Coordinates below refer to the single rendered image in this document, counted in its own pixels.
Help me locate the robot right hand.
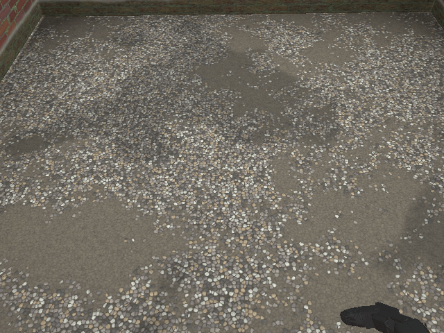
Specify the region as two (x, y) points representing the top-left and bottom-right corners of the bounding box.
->
(340, 302), (430, 333)

